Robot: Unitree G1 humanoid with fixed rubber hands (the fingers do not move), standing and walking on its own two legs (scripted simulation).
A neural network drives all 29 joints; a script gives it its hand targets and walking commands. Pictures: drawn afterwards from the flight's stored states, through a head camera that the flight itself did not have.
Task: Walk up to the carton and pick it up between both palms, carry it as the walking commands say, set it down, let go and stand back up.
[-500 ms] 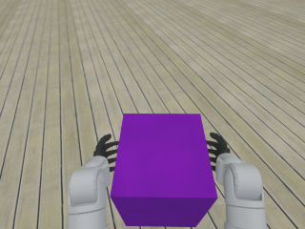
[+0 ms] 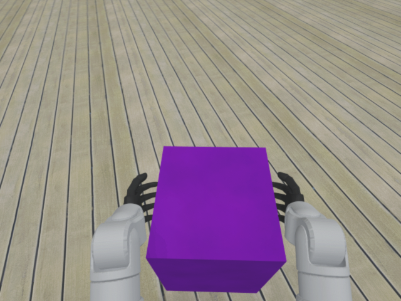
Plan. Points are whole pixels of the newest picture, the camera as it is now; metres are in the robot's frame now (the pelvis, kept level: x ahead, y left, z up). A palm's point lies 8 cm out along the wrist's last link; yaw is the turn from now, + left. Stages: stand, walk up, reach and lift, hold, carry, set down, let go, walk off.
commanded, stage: carry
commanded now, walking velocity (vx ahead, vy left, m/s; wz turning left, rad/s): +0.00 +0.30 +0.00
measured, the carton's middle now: (212, 223) +0.29 +0.00 +0.00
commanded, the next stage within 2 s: none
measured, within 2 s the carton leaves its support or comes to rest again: neither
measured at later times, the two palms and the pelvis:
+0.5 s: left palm (24, 226) +0.26 +0.34 +0.08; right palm (183, 217) +0.26 +0.05 +0.08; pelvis -0.01 +0.19 +0.00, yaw -2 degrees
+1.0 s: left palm out of the picture +0.28 +0.53 +0.08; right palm (78, 221) +0.26 +0.24 +0.08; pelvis -0.01 +0.40 +0.00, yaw -2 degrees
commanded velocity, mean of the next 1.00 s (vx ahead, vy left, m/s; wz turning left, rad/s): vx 0.00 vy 0.30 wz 0.00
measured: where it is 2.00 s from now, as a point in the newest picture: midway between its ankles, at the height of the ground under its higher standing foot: outside the picture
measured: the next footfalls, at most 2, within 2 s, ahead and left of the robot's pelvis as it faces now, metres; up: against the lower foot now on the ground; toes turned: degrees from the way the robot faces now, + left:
left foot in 0.32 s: +0.05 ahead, +0.29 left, +0.00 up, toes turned +6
right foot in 0.64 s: +0.02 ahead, +0.14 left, +0.00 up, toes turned -13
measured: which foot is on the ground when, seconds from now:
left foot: up 0.00-0.30, down 0.32-0.64, up 0.66-0.92, down 0.94-1.00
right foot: down 0.00-0.34, up 0.36-0.62, down 0.64-0.96, up 0.98-1.00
